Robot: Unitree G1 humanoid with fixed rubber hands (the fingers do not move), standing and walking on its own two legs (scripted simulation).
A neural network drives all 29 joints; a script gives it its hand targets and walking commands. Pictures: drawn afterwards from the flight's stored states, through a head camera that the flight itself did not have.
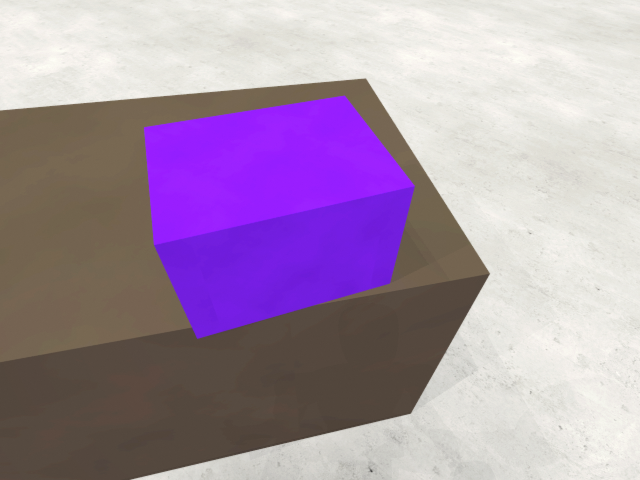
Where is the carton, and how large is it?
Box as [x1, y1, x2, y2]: [144, 96, 414, 338]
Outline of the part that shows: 344,96 144,127 154,245 197,338 389,283 414,186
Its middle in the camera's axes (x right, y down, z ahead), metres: -0.07 -0.05 +0.60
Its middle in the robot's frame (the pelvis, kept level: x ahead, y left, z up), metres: +0.50 +0.06 +0.06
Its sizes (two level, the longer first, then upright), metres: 0.311 0.238 0.207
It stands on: a pedestal, 0.71 m high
